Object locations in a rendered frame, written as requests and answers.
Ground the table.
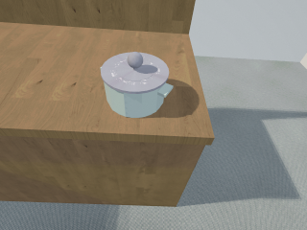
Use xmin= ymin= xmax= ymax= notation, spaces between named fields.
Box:
xmin=0 ymin=0 xmax=215 ymax=207

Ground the lid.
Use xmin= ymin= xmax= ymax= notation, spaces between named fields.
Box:
xmin=101 ymin=52 xmax=170 ymax=94

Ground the knob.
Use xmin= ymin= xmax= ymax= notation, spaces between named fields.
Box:
xmin=127 ymin=52 xmax=144 ymax=69

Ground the pot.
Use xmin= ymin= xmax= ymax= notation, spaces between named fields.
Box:
xmin=100 ymin=67 xmax=174 ymax=118

